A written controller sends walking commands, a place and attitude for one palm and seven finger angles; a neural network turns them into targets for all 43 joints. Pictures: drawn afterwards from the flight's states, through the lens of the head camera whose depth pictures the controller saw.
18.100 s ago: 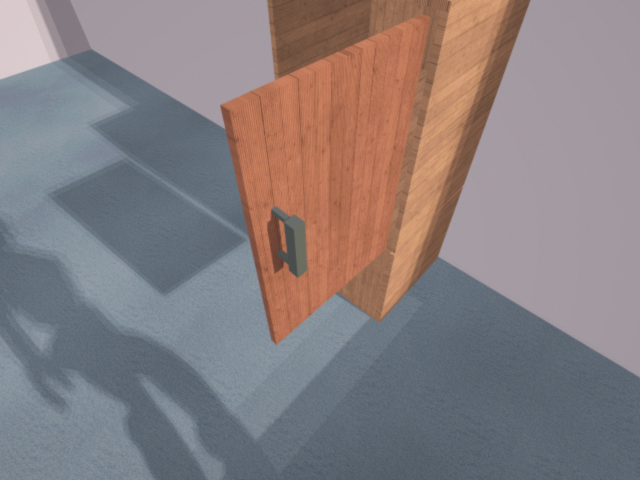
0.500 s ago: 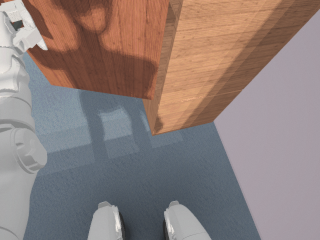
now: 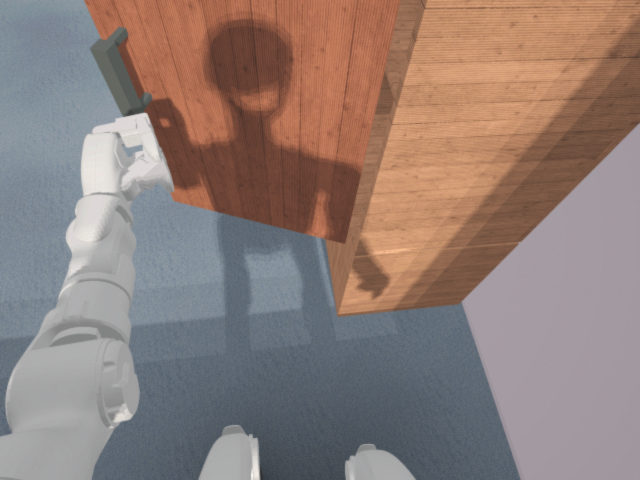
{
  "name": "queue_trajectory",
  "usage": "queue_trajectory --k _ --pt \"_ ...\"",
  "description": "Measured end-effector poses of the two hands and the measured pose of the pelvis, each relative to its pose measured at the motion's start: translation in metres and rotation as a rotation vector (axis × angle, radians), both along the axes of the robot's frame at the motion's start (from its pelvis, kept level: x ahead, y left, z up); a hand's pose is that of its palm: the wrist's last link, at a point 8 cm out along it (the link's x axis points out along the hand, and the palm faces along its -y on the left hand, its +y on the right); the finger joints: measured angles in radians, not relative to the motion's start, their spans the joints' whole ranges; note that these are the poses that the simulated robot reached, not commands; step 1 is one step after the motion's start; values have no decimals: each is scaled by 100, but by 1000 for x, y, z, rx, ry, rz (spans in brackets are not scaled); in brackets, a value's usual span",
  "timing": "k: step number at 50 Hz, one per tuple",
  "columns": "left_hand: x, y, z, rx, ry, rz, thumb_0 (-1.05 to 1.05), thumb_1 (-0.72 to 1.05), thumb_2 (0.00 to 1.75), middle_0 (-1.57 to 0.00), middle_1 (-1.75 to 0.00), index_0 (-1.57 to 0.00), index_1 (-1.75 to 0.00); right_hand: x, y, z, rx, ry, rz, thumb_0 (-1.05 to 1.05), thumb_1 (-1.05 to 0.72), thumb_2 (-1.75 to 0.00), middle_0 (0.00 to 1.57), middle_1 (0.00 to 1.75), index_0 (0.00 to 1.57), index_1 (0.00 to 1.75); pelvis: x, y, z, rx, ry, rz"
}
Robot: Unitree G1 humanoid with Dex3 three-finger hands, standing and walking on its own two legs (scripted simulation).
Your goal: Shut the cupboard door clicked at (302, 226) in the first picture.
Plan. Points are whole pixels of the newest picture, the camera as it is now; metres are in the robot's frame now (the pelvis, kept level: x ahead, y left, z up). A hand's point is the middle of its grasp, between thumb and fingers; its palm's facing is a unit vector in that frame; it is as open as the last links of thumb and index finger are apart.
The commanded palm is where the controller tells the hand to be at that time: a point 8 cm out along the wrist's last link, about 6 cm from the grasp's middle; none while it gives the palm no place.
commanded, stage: pull the fist back off the door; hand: left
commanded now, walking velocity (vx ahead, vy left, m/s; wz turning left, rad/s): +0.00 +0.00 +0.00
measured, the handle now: (127, 77) +0.66 +0.25 +0.08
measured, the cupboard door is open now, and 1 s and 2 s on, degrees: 68 68 68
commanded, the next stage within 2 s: draw the hand back to the body in 0.02 s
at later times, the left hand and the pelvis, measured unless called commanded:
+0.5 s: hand (114, 189) +0.41 +0.20 +0.13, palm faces +0.07 -1.00 -0.02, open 3.1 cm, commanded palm +0.37 +0.25 +0.14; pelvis +0.00 +0.00 +0.03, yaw +0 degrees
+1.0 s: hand out of the picture +0.29 +0.25 +0.19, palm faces +0.36 -0.89 -0.29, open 3.7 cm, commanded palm +0.24 +0.29 +0.21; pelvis +0.02 +0.01 +0.08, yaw +1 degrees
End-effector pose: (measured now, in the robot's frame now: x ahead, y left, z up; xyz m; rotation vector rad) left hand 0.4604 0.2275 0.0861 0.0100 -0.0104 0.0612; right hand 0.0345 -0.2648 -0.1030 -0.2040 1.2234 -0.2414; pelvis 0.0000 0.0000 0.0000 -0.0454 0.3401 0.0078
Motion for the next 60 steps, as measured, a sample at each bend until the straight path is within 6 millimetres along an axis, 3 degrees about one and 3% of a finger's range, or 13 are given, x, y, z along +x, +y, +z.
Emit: queue_trajectory --k 6,12,17,21,26,33,39,44,51,60 --pt "-2 0 5 -1 15 8 2 90 90 -130 -150 -130 -150 2 11 -6 25 -34 12 0 -90 -90 21 30 20 30 -7 0 -2 1 -10 3" --pt "-1 2 14 -3 -23 4 2 90 90 -130 -150 -130 -150 -18 13 -8 30 -8 -21 0 -90 -90 21 30 20 30 -12 1 -3 3 -6 -10" --pt "-23 11 20 11 -18 -1 2 90 90 -130 -150 -130 -150 -33 14 1 40 20 -64 0 -90 -90 21 30 20 30 -8 3 9 12 -42 -22" --pt "-49 18 32 16 -32 3 2 90 90 -130 -150 -130 -150 -29 14 12 39 -2 -71 1 -90 -90 21 30 20 30 -3 4 21 14 -85 -22" --pt "-79 27 46 17 -45 5 2 90 90 -130 -150 -130 -150 0 12 26 25 -93 -38 1 -90 -90 21 30 20 30 1 5 32 16 -136 -11" --pt "-121 38 68 19 -73 -8 2 90 90 -128 -148 -127 -147 69 16 49 22 -307 45 1 -90 -90 20 30 20 30 3 7 43 24 -200 -1" --pt "-159 47 82 196 -2 130 1 90 90 -118 -137 -118 -136 128 32 78 27 -445 98 1 -90 -90 20 30 20 30 6 8 58 37 -267 2" --pt "-185 57 93 243 25 234 2 90 90 -106 -124 -106 -123 163 48 100 44 -520 157 1 -90 -90 20 30 20 30 11 8 69 44 -313 7" --pt "-214 69 117 295 -1 320 2 89 90 -88 -104 -87 -103 184 63 111 78 -554 219 1 -90 -90 21 30 20 30 20 6 78 52 -356 7" --pt "-249 73 142 387 -19 377 1 89 90 -63 -77 -63 -76 180 59 100 99 -509 221 1 -90 -90 21 30 20 30 32 2 81 59 -376 3"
